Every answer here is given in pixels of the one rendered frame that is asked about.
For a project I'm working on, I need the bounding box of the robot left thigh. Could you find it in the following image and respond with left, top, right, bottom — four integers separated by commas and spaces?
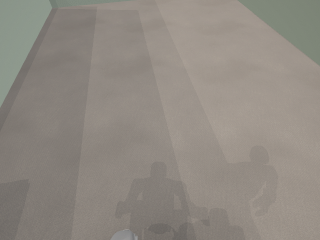
110, 230, 138, 240

